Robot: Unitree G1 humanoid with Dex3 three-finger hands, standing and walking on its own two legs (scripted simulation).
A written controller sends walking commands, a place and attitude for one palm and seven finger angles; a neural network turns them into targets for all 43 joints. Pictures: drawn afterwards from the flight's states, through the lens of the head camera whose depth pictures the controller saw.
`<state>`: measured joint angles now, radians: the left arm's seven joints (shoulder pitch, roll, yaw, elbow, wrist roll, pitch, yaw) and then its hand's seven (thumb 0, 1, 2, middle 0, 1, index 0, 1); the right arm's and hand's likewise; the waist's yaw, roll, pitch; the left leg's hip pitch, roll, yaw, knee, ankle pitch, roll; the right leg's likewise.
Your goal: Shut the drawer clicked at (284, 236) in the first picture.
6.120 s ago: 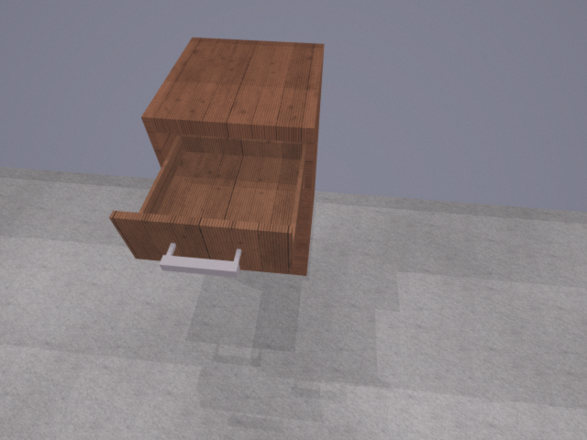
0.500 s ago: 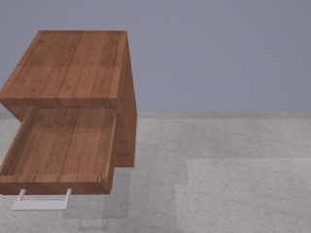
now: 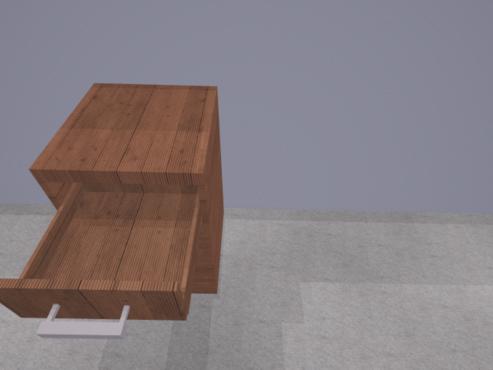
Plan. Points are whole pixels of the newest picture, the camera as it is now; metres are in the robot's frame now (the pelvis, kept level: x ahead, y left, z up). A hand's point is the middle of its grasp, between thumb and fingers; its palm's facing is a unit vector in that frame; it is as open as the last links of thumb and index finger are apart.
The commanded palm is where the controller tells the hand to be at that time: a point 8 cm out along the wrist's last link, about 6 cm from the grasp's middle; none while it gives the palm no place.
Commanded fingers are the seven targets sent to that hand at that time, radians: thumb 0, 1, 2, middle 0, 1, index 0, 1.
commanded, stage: look again from close up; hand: left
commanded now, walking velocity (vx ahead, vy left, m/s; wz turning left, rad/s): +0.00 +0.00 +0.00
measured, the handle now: (86, 319) +0.25 +0.35 -0.18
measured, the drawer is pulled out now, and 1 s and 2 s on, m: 0.29 0.29 0.29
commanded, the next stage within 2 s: shuffle to correct the standing spot in 0.22 s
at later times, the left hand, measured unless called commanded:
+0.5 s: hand out of the picture -0.03 +0.17 -0.17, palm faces +0.03 -0.98 -0.19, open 7.4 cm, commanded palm none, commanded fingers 0.00 0.90 0.90 -0.20 -0.30 -0.20 -0.30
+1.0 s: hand out of the picture +0.03 +0.26 -0.16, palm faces +0.00 -0.96 -0.29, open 7.4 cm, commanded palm none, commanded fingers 0.00 0.90 0.90 -0.20 -0.30 -0.20 -0.30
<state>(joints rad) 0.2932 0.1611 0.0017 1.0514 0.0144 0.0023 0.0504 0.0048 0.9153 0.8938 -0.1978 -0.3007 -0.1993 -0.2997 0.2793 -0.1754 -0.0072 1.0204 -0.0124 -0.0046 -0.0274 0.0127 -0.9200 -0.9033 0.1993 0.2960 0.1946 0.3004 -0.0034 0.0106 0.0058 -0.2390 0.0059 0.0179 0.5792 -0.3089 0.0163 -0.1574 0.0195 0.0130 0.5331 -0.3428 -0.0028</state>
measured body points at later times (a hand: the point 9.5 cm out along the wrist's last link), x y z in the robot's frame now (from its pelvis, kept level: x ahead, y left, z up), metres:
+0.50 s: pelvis +0.00 +0.01 +0.00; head +0.02 +0.01 +0.45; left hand -0.03 +0.23 -0.16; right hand +0.00 -0.22 -0.15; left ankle +0.00 +0.11 -0.73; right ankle -0.03 -0.12 -0.73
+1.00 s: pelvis -0.04 +0.06 +0.00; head +0.01 +0.04 +0.45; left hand +0.03 +0.31 -0.14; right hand +0.02 -0.18 -0.16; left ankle +0.01 +0.11 -0.73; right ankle -0.10 -0.04 -0.71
